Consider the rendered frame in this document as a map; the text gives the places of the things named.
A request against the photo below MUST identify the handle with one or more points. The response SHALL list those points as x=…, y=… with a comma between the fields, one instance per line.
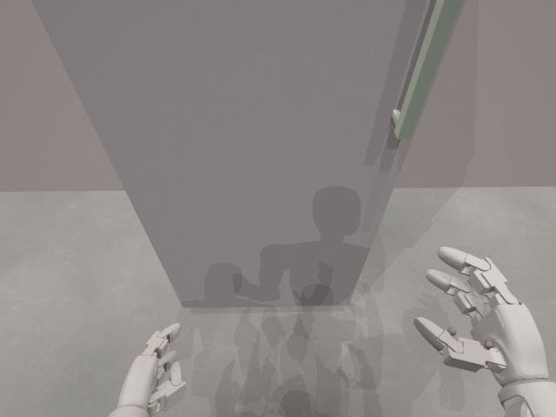
x=439, y=28

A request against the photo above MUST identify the robot right hand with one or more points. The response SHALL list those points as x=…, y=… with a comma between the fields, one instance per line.
x=518, y=352

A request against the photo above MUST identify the robot left hand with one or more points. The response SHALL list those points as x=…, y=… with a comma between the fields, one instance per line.
x=142, y=387

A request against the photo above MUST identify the right robot forearm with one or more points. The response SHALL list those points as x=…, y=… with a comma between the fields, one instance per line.
x=529, y=398

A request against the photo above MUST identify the fridge door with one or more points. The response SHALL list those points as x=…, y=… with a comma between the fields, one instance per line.
x=254, y=138

